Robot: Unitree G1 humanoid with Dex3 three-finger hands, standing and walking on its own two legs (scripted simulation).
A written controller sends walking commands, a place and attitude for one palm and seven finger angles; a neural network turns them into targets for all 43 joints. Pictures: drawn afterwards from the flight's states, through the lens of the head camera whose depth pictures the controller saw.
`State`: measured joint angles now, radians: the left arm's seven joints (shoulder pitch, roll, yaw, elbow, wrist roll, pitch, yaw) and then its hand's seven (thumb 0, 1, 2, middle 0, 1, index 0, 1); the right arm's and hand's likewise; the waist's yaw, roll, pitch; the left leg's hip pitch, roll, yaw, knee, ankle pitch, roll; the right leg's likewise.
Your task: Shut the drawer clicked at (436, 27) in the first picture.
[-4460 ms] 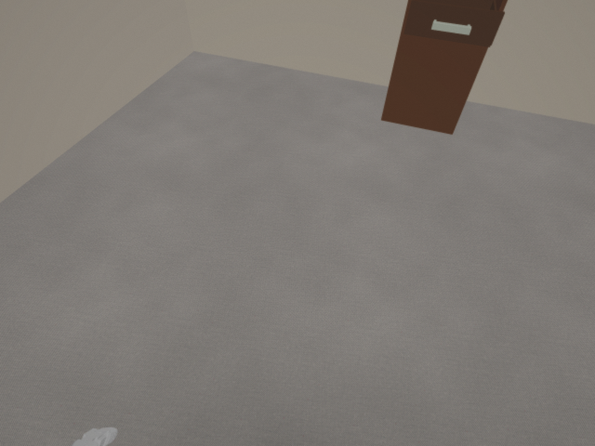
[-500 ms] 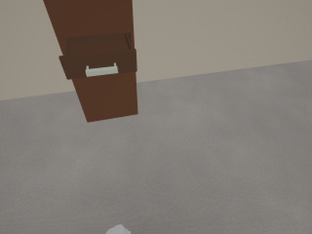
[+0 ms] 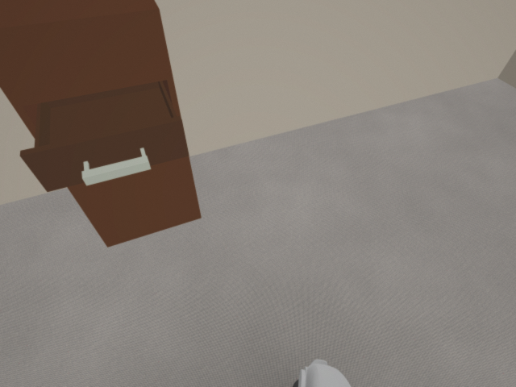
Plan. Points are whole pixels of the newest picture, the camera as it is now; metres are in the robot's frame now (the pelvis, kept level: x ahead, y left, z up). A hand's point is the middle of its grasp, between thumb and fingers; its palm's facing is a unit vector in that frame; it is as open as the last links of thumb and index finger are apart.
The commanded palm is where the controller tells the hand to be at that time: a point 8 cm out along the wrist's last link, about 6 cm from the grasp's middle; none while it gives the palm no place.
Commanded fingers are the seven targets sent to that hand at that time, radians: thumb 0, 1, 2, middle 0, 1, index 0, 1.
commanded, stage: turn to face it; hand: left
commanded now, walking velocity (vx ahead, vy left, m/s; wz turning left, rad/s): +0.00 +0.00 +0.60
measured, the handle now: (116, 164) +0.64 +0.40 -0.11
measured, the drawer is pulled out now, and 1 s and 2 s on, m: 0.21 0.21 0.21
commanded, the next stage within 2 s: take the last steps up to it in 0.78 s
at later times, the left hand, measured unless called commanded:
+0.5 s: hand out of the picture +0.14 +0.19 -0.19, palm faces +0.26 -0.95 -0.17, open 7.3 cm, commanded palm none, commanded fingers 0.00 0.90 0.90 -0.20 -0.30 -0.20 -0.30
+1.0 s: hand out of the picture +0.06 +0.16 -0.16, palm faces +0.40 -0.88 -0.28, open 7.4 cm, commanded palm none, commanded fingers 0.00 0.90 0.90 -0.20 -0.30 -0.20 -0.30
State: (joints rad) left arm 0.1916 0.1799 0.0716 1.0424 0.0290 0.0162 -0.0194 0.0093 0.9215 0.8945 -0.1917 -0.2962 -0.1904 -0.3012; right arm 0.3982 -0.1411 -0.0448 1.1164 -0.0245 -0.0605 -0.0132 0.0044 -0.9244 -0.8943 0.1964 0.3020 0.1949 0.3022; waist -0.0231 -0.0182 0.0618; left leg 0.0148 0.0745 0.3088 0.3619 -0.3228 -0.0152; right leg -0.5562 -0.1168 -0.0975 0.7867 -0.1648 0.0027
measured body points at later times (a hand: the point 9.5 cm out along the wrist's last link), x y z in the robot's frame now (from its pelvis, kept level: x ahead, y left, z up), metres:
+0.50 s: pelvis +0.08 -0.01 -0.02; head +0.08 +0.02 +0.43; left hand +0.13 +0.24 -0.17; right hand +0.20 -0.24 -0.15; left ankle +0.08 +0.10 -0.75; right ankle +0.16 -0.12 -0.74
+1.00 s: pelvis +0.09 -0.04 +0.00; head +0.11 -0.06 +0.44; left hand +0.04 +0.20 -0.14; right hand +0.23 -0.24 -0.17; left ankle +0.07 +0.09 -0.72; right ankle +0.13 -0.14 -0.74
